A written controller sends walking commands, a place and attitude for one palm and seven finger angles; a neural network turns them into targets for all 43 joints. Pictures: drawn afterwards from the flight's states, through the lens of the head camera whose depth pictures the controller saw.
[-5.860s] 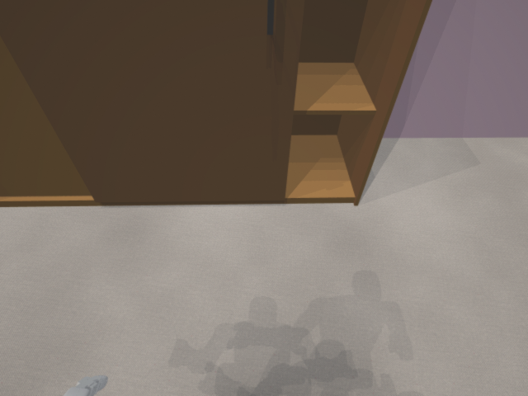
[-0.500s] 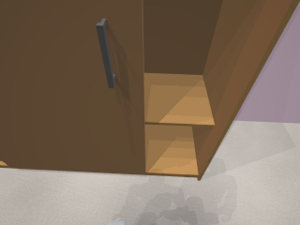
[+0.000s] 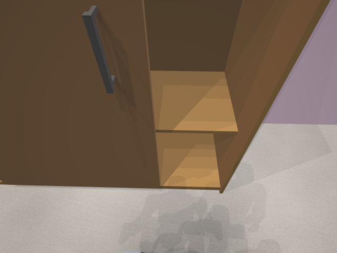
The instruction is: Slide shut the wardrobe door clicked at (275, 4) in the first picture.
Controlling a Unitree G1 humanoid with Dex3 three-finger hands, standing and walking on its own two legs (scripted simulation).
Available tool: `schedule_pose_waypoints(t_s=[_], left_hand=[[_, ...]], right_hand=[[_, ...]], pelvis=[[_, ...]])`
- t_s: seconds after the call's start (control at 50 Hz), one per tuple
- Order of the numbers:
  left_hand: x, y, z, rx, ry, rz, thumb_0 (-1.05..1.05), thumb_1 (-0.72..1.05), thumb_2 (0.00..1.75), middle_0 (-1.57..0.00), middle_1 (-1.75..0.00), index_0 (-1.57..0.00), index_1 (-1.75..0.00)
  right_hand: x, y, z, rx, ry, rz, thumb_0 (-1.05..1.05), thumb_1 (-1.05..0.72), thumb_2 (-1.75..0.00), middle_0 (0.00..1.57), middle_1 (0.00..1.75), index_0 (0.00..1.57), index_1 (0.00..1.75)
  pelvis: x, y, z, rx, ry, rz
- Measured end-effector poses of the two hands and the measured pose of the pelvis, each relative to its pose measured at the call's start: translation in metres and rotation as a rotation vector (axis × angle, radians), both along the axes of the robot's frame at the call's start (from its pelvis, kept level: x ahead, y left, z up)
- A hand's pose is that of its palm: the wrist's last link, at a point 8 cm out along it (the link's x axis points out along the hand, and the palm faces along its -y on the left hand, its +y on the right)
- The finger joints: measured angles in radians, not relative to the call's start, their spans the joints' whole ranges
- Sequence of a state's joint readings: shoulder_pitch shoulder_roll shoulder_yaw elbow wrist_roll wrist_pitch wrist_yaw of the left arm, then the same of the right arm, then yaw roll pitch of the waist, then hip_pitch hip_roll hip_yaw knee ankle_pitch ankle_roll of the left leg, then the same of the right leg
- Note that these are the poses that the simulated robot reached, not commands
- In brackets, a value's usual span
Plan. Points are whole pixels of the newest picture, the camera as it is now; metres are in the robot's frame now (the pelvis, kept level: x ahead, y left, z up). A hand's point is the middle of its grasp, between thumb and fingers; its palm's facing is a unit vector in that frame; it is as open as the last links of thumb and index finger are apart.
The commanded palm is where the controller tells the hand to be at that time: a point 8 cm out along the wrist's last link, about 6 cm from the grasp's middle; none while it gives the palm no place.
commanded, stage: come to a stop and stand still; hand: left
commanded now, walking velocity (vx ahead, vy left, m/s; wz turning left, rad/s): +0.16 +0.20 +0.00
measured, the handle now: (103, 54) +0.50 +0.20 +0.20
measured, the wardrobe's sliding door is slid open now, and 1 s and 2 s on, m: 0.36 0.36 0.36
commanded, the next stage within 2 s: look again from close up in 1.06 s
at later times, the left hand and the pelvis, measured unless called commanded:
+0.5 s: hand out of the picture -0.05 +0.18 -0.15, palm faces +0.15 -0.95 -0.27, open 7.3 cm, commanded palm none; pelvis -0.02 -0.01 +0.02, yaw +2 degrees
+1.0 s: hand out of the picture +0.01 +0.22 -0.16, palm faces +0.07 -0.98 -0.21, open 7.3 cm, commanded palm none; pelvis +0.00 +0.04 +0.01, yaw +1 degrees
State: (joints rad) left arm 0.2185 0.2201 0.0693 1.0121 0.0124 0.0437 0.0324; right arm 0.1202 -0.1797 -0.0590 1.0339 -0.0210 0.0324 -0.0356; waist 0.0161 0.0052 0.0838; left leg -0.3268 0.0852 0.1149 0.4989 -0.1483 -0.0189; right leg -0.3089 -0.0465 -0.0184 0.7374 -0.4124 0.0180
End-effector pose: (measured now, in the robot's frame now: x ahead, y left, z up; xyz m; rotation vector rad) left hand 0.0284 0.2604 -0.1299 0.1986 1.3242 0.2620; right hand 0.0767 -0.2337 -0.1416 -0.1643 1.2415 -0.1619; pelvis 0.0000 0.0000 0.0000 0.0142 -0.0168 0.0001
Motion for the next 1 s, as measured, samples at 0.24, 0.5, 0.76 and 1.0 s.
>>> schedule_pose_waypoints(t_s=[0.24,0.5,0.76,1.0], left_hand=[[-0.024,-0.069,0.025,-0.033,-0.02,-0.002,0.0,0.91,0.9,-0.2,-0.3,-0.2,-0.3],[-0.09,-0.039,0.019,-0.03,0.097,0.102,0.0,0.91,0.9,-0.21,-0.3,-0.2,-0.3],[-0.074,0.004,-0.013,-0.103,0.116,0.072,0.0,0.91,0.9,-0.2,-0.29,-0.2,-0.3],[-0.029,0.004,-0.002,-0.092,0.044,0.004,0.01,0.92,0.9,-0.2,-0.29,-0.2,-0.3]], right_hand=[[-0.068,-0.048,0.001,0.057,0.127,-0.027,0.0,-0.91,-0.9,0.2,0.3,0.19,0.3],[-0.047,-0.019,0.006,0.027,0.123,0.063,0.01,-0.91,-0.9,0.2,0.3,0.19,0.3],[-0.014,0.049,0.015,-0.002,-0.019,0.077,-0.01,-0.93,-0.9,0.2,0.3,0.2,0.3],[-0.05,0.048,0.007,0.01,0.085,0.013,0.0,-0.94,-0.9,0.2,0.3,0.2,0.3]], pelvis=[[-0.006,-0.037,0.018,0.046,0.017,0.007],[-0.017,-0.011,0.017,0.036,0.024,0.04],[-0.01,0.033,0.007,0.018,0.019,0.022],[0.0,0.04,0.011,-0.008,0.009,0.018]])
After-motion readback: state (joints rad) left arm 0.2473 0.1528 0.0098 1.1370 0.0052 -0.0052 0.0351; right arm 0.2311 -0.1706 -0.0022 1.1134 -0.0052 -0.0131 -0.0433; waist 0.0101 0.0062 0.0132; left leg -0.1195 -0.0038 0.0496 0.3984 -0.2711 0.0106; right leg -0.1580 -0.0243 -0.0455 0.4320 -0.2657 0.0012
